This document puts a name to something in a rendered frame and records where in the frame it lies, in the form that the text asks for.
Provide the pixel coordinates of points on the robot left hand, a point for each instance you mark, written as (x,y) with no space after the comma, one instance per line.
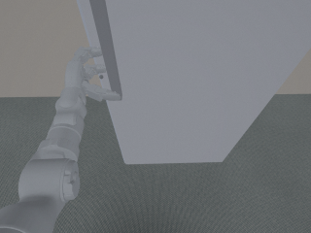
(76,75)

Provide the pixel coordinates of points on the left robot forearm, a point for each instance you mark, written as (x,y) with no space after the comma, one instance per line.
(67,128)

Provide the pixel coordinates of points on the robot left upper arm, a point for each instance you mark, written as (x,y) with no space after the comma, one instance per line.
(46,185)

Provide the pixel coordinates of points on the handle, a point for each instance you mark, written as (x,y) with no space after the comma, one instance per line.
(102,24)

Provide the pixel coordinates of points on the fridge door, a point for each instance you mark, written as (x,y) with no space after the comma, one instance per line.
(195,74)

